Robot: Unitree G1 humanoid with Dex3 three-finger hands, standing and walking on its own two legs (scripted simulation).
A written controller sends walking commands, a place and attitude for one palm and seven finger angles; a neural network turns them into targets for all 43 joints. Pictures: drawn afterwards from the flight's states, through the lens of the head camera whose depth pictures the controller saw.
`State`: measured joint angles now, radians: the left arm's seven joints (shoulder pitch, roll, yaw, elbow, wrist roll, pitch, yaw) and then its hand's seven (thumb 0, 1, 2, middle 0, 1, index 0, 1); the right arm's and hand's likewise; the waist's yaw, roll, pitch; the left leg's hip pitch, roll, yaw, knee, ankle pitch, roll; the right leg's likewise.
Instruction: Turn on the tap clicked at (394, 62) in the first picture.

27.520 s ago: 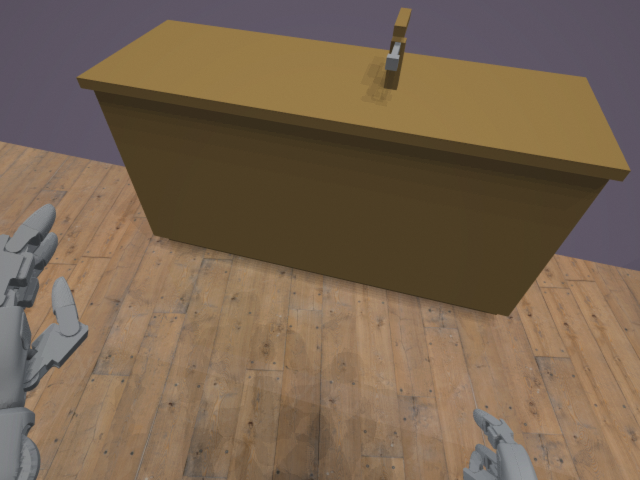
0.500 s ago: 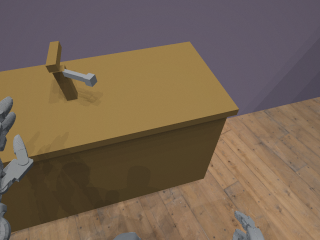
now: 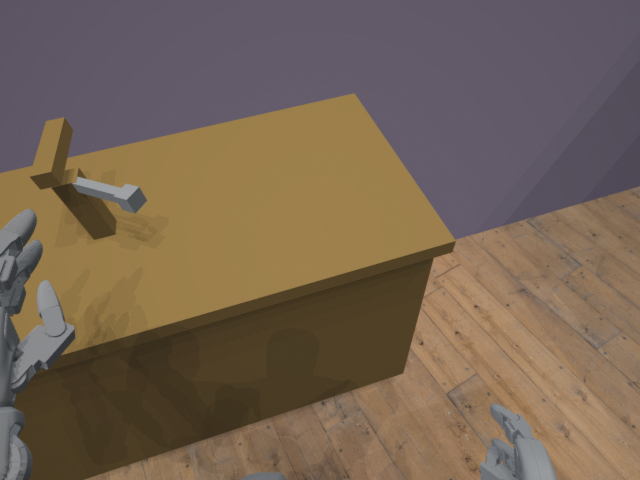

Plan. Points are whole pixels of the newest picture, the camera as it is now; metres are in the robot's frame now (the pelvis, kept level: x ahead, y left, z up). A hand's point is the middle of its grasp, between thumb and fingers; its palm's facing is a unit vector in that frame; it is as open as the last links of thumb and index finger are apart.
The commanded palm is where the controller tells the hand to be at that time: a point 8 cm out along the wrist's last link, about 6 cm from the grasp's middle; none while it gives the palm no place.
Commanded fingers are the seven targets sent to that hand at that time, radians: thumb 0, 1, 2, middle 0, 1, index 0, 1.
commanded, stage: come to a stop and stand still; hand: left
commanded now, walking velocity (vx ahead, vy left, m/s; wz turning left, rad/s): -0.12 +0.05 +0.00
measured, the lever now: (130, 198) +0.45 +0.31 +0.09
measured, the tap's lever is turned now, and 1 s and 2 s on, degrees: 52 52 52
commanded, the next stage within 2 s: none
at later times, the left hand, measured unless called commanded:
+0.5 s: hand out of the picture +0.22 +0.33 +0.20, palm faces +0.50 -0.78 -0.38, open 7.4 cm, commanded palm +0.13 +0.32 +0.17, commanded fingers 0.00 0.90 0.90 -0.20 -0.30 -0.20 -0.30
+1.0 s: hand out of the picture +0.18 +0.38 +0.16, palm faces +0.37 -0.84 -0.40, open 7.4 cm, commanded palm +0.12 +0.41 +0.17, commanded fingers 0.00 0.90 0.90 -0.20 -0.30 -0.20 -0.30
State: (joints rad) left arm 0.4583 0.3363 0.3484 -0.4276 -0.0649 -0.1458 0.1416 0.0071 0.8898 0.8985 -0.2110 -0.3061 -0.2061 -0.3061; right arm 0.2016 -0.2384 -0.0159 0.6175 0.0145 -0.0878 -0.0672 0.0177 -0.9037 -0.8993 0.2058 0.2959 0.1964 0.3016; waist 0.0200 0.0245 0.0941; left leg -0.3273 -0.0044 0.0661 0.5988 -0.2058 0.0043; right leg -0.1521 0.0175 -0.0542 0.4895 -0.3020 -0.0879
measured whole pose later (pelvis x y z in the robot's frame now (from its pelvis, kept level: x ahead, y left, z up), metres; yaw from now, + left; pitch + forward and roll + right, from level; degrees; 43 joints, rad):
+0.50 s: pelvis -0.04 +0.04 +0.00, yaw -2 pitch -3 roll -1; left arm 0.12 0.45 0.43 -0.26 -0.04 -0.16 0.10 0.01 0.89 0.90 -0.21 -0.31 -0.21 -0.31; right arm 0.18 -0.23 0.00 0.59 0.04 -0.08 -0.02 0.02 -0.90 -0.90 0.21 0.30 0.20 0.30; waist 0.09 0.04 0.10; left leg -0.29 0.04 0.08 0.48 -0.13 0.03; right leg -0.18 0.06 -0.04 0.46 -0.22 -0.04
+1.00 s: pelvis -0.05 +0.14 -0.01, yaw -2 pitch -3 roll -4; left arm 0.35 0.36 0.35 -0.43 0.01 -0.18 0.09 0.01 0.89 0.90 -0.21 -0.31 -0.20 -0.31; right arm 0.22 -0.19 0.02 0.57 0.01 -0.12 0.02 0.02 -0.90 -0.90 0.21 0.30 0.20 0.30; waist 0.03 0.03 0.08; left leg -0.29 -0.04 0.13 0.43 -0.12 0.08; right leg -0.19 0.00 0.01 0.45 -0.30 -0.05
